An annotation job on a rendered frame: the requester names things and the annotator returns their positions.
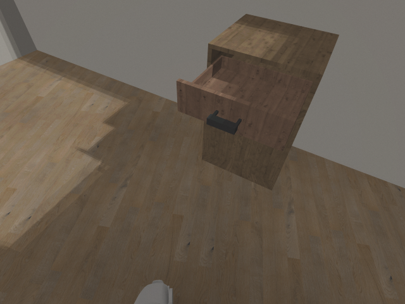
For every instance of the cabinet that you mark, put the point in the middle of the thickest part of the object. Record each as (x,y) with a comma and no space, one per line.
(295,50)

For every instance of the drawer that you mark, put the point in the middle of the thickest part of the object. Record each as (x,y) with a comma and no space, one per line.
(268,102)

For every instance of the left robot thigh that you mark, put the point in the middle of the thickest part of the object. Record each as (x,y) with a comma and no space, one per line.
(157,293)

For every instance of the handle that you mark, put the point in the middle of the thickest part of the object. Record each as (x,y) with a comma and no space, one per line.
(222,124)

